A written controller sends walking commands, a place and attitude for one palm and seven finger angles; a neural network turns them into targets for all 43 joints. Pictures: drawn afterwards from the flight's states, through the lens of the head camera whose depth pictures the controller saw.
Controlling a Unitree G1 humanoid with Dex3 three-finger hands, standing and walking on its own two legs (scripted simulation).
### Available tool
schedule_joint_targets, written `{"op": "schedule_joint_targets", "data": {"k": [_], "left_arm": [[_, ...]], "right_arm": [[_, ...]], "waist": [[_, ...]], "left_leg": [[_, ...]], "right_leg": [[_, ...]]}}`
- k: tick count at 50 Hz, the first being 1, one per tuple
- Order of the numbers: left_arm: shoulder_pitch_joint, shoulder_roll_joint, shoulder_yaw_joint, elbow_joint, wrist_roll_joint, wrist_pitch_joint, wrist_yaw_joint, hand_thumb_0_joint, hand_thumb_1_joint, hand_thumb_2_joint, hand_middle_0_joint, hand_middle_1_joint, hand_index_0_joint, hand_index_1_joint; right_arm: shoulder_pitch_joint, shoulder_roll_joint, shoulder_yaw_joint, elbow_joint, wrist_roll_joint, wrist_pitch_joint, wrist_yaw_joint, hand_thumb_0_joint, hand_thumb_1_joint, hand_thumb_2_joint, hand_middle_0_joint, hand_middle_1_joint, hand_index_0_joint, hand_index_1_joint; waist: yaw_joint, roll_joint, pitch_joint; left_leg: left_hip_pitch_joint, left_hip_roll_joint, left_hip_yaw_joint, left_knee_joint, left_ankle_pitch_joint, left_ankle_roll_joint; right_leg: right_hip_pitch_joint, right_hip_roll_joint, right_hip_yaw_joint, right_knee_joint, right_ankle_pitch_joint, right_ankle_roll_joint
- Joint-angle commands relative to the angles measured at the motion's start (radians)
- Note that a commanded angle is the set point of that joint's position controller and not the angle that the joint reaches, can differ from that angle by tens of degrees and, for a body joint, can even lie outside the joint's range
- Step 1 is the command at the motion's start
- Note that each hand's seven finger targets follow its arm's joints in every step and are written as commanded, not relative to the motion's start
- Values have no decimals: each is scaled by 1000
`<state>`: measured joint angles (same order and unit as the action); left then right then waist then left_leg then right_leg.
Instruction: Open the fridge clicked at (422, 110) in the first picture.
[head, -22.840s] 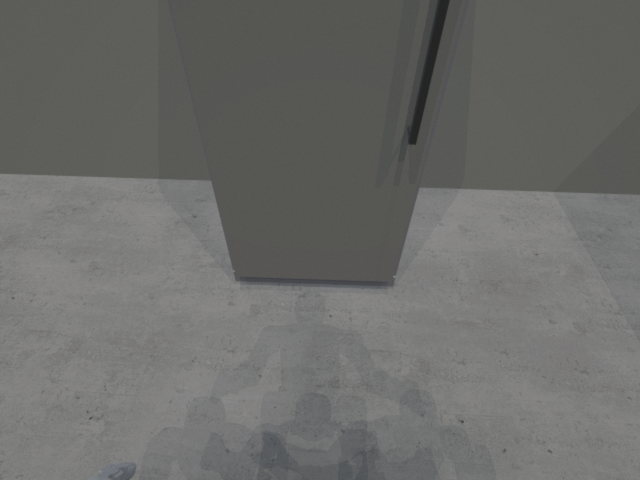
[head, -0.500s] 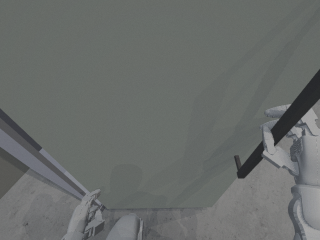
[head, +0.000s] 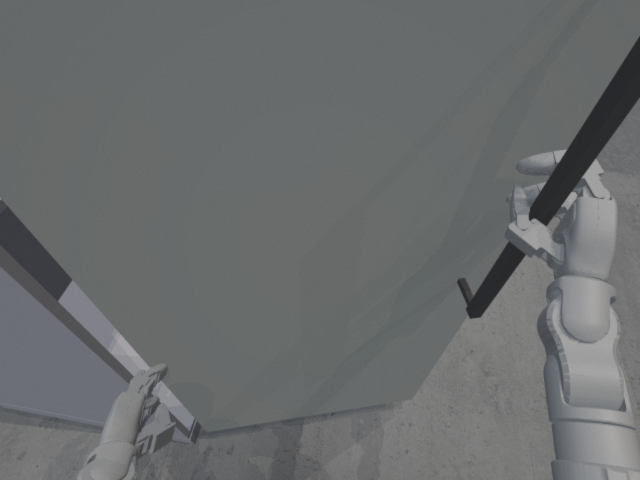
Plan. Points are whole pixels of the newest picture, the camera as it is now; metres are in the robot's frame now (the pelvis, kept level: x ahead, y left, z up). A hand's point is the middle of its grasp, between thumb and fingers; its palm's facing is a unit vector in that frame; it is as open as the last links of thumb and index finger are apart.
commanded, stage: stop walking and hold the door back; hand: right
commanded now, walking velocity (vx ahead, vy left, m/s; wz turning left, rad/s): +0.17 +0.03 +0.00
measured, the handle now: (541, 183) +0.38 -0.21 +0.20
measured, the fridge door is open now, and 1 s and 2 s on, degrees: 72 71 70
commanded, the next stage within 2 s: loosen the grip on the handle in 0.88 s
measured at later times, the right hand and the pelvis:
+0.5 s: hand (508, 197) +0.38 -0.18 +0.18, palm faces +0.20 +0.95 -0.23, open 5.2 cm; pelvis -0.05 -0.01 +0.00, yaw +0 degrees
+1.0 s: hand (519, 219) +0.35 -0.19 +0.17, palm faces +0.12 +0.97 -0.22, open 5.4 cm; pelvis -0.03 -0.04 +0.00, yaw +3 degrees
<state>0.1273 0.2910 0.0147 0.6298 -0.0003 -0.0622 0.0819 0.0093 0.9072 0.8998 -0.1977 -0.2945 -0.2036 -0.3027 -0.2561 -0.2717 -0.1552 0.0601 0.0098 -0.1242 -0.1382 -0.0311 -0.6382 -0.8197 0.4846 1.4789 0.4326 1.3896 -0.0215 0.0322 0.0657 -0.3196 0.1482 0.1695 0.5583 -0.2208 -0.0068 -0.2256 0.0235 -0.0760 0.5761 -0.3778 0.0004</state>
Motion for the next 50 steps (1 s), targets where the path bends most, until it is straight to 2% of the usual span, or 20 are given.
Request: {"op": "schedule_joint_targets", "data": {"k": [1, 3, 4, 6, 11, 12, 14, 15, 16, 18, 20, 24, 27, 30, 32, 35, 38, 48, 49, 50], "left_arm": [[-51, 86, 31, -152, -13, -37, -5, 0, 900, 900, -200, -300, -200, -300], [-23, 52, 21, -128, -18, -42, -6, 0, 900, 900, -200, -300, -200, -300], [-13, 52, 21, -108, -26, -46, -6, 0, 900, 900, -200, -300, -200, -300], [2, 65, 25, -94, -35, -47, -3, 0, 900, 900, -200, -300, -200, -300], [-6, 72, -2, -77, -28, -38, 18, 0, 900, 900, -200, -300, -200, -300], [-4, 65, -6, -73, -25, -36, 23, 0, 900, 900, -200, -300, -200, -300], [15, 57, -1, -59, -18, -25, 33, 0, 900, 900, -200, -300, -200, -300], [31, 63, 14, -53, -24, -29, 32, 0, 900, 900, -200, -300, -200, -300], [28, 74, 20, -44, -23, -34, 27, 0, 900, 900, -200, -300, -200, -300], [28, 69, 10, -7, -20, -45, 30, 0, 900, 900, -200, -300, -200, -300], [50, 70, 2, 0, -14, -40, 35, 0, 900, 900, -200, -300, -200, -300], [40, 65, 3, -33, -12, -43, 34, 0, 900, 900, -200, -300, -200, -300], [47, 69, 14, -47, -11, -48, 24, 0, 900, 900, -200, -300, -200, -300], [21, 99, 30, -97, -26, -40, 9, 0, 900, 900, -200, -300, -200, -300], [0, 68, 13, -110, -25, -32, 5, 0, 900, 900, -200, -300, -200, -300], [16, 72, 19, -116, -19, -37, 5, 0, 900, 900, -200, -300, -200, -300], [21, 68, 21, -111, -23, -38, 10, 0, 900, 900, -200, -300, -200, -300], [10, 57, 1, -50, -17, -35, 32, 0, 900, 900, -200, -300, -200, -300], [24, 72, 77, -84, 9, -68, -5, 0, 900, 900, -200, -300, -200, -300], [27, 39, 22, -73, -5, -130, -19, 0, 900, 900, -200, -300, -200, -300]], "right_arm": [[-550, -161, -30, -253, 32, -103, -12, 0, -900, -900, 450, 1400, 450, 1400], [-614, -195, -30, -185, 21, -106, 0, 0, -900, -900, 450, 1400, 450, 1400], [-670, -208, -23, -120, 5, -102, 3, 0, -900, -900, 450, 1400, 450, 1400], [-680, -156, 14, -14, 17, -76, 17, 0, -900, -900, 450, 1400, 450, 1400], [-727, -203, -11, 144, 28, -48, 37, 0, -900, -900, 450, 1400, 450, 1400], [-746, -203, -4, 173, 27, -50, 41, 0, -900, -900, 450, 1400, 450, 1400], [-734, -306, -76, 278, 21, -39, 35, 0, -900, -900, 450, 1400, 450, 1400], [-738, -350, -116, 357, 17, -30, 32, 0, -900, -900, 450, 1400, 450, 1400], [-783, -318, -95, 367, 24, -31, 36, 0, -900, -900, 450, 1400, 450, 1400], [-804, -350, -136, 393, 21, -59, 35, 0, -900, -900, 450, 1400, 450, 1400], [-765, -405, -197, 470, 11, -80, 40, 0, -900, -900, 450, 1400, 450, 1400], [-699, -370, -185, 422, 21, -103, 51, 0, -900, -900, 450, 1400, 450, 1400], [-652, -319, -161, 329, 32, -120, 53, 0, -900, -900, 450, 1400, 450, 1400], [-578, -255, -126, 179, 38, -140, 66, 0, -900, -900, 450, 1400, 450, 1400], [-544, -230, -112, 132, 35, -143, 69, 0, -900, -900, 450, 1400, 450, 1400], [-470, -215, -96, 4, 29, -142, 61, 0, -900, -900, 450, 1400, 450, 1400], [-451, -210, -73, -31, 35, -121, 57, 0, -900, -900, 450, 1400, 450, 1400], [-565, -183, -20, 109, 41, -99, 50, 0, -900, -900, 450, 1400, 450, 1400], [-1186, -776, -460, 30, -94, -111, 62, 0, -900, -900, 450, 1400, 450, 1400], [-880, -223, -81, 444, -73, -34, 127, 0, -779, -842, 450, 1400, 450, 1400]], "waist": [[5, -303, -332], [34, -418, -318], [39, -308, -286], [31, -176, -264], [6, -192, -274], [12, -128, -278], [15, 148, -247], [-7, 236, -231], [-2, 247, -203], [6, 129, -222], [2, 132, -257], [-9, 172, -256], [21, 117, -272], [4, -120, -291], [12, -233, -252], [12, -174, -305], [24, -94, -317], [25, 0, -279], [-43, 246, -168], [102, 167, -465]], "left_leg": [[-44, -60, -75, 162, -28, -14], [-237, -102, -106, 382, -343, -17], [-247, -96, -149, 409, -290, -9], [-201, -103, -135, 320, -209, -16], [133, -146, -70, -36, -89, -13], [228, -117, -122, -112, -91, 1], [315, 130, -524, -260, -162, 121], [274, 223, -667, -340, -293, 168], [250, 226, -682, -350, -322, 165], [299, 201, -538, -268, -106, 173], [274, 155, -387, -243, 17, 143], [197, 112, -310, -247, -50, 130], [121, 46, -249, -201, -99, 82], [103, -105, -161, -23, -33, 10], [121, -141, -130, 57, -112, -6], [179, -114, -143, -37, 92, 1], [206, -69, -194, -50, 221, 9], [90, -53, -234, -134, 122, 4], [88, -62, -300, -225, 237, 17], [155, -146, -117, 2, 368, 57]], "right_leg": [[240, -277, 263, -225, 352, -128], [301, -389, 432, -248, 503, -232], [270, -380, 424, -221, 463, -242], [238, -325, 306, -196, 402, -213], [45, -245, 162, -130, 170, -124], [-37, -211, 135, -73, 93, -95], [-265, -58, 30, 174, -108, -22], [-320, -29, 72, 348, -192, -6], [-344, -39, 127, 441, -146, 2], [-359, -66, 137, 461, -59, 11], [-287, -61, 85, 366, -25, 11], [-130, -41, -10, 91, 5, 3], [63, -29, -37, -121, 178, 4], [89, -219, 184, -197, 358, -74], [-31, -293, 267, -267, 220, -119], [36, -239, 156, -130, 485, -76], [13, -180, 68, -97, 369, -20], [69, -152, 63, -115, 245, -20], [-16, -149, 21, -73, 245, -36], [73, -46, 55, -210, 476, -18]]}}
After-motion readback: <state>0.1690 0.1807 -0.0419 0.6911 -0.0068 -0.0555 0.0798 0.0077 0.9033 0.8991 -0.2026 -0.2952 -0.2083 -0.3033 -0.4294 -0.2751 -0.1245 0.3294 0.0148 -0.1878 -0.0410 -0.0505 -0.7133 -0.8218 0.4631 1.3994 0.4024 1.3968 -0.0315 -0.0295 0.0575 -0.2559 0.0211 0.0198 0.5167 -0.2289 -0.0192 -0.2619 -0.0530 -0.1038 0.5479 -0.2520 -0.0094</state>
